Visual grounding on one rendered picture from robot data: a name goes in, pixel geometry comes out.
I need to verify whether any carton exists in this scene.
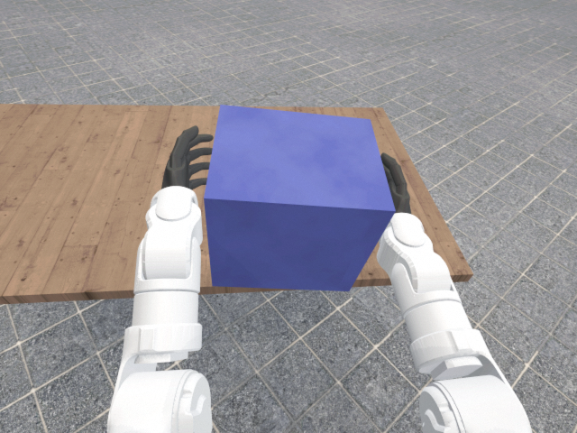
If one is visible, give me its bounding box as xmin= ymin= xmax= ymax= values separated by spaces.
xmin=204 ymin=105 xmax=396 ymax=291

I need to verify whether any left robot forearm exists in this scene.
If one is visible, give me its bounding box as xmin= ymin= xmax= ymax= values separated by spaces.
xmin=107 ymin=186 xmax=203 ymax=433

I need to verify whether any left robot upper arm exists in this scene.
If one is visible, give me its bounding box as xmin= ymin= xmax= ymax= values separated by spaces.
xmin=108 ymin=369 xmax=213 ymax=433

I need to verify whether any right robot upper arm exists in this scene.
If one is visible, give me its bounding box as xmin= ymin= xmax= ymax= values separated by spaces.
xmin=419 ymin=375 xmax=531 ymax=433

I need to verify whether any robot left hand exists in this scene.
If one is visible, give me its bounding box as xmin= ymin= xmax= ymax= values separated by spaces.
xmin=161 ymin=125 xmax=214 ymax=190

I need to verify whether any table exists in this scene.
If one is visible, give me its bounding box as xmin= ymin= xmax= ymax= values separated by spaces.
xmin=0 ymin=104 xmax=473 ymax=305

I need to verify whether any robot right hand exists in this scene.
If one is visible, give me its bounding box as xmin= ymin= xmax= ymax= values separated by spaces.
xmin=380 ymin=152 xmax=412 ymax=215

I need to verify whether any right robot forearm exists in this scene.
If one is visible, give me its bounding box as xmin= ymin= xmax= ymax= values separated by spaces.
xmin=377 ymin=213 xmax=532 ymax=433

